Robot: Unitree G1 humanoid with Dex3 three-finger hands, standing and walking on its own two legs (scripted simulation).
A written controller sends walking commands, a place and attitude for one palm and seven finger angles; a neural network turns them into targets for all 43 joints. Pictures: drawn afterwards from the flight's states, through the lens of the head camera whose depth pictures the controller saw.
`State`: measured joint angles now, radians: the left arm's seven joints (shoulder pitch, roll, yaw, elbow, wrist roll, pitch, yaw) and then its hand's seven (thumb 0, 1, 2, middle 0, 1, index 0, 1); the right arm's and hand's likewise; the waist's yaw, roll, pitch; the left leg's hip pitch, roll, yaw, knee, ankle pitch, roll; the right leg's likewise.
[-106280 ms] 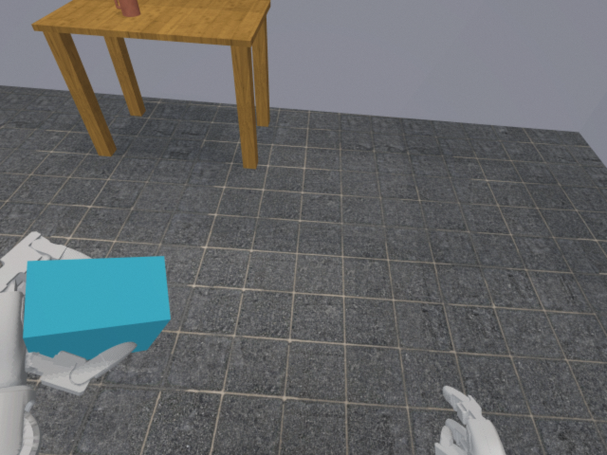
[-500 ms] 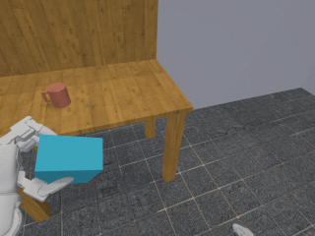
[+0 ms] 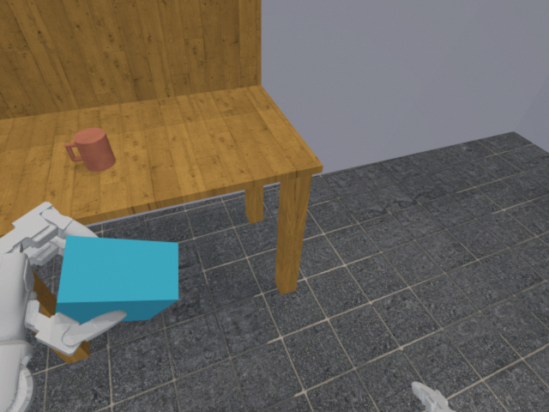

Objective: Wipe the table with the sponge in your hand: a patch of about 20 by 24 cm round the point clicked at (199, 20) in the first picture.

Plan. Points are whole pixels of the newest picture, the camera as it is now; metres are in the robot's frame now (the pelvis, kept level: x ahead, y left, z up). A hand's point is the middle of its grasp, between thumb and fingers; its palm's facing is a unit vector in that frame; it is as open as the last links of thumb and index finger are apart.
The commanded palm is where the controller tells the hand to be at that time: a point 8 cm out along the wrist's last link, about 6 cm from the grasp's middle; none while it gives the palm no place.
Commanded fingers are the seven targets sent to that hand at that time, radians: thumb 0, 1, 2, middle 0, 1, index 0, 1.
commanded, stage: stop stepping back and stand still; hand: left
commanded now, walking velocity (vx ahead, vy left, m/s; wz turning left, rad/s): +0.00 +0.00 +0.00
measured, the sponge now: (130, 284) +0.23 +0.19 +0.14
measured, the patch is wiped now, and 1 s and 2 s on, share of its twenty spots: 1.00 1.00 1.00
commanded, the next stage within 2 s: stand and wait in 0.12 s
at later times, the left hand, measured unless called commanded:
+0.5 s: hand (64, 289) +0.20 +0.24 +0.17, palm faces +0.41 -0.85 -0.34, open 10.5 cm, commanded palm +0.16 +0.28 +0.20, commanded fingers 0.00 0.10 1.30 -1.20 -1.60 -1.20 -1.60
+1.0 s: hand (47, 273) +0.22 +0.27 +0.17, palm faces +0.40 -0.86 -0.31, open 10.5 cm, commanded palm +0.17 +0.30 +0.20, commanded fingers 0.00 0.10 1.30 -1.20 -1.60 -1.20 -1.60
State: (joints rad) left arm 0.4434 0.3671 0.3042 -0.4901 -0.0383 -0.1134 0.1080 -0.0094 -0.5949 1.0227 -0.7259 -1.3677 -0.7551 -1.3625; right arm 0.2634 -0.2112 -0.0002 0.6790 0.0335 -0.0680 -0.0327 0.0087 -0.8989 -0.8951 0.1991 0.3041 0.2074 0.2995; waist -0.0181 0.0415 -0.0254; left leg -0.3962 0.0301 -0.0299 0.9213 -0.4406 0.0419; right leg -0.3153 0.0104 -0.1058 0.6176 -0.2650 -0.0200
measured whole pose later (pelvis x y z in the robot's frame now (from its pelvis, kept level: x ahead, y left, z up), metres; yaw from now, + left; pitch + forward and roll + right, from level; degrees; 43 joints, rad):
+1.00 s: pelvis +0.01 +0.02 +0.02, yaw +0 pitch -2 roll -1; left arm 0.47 0.35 0.28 -0.44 -0.06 -0.08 0.17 -0.01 -0.60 1.02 -0.73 -1.37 -0.75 -1.36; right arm 0.20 -0.20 0.03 0.59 0.01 -0.05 -0.06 0.01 -0.90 -0.90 0.20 0.30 0.21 0.30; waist 0.01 -0.01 -0.03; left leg -0.17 -0.01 0.01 0.46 -0.26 0.03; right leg -0.20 0.00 -0.04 0.39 -0.16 0.01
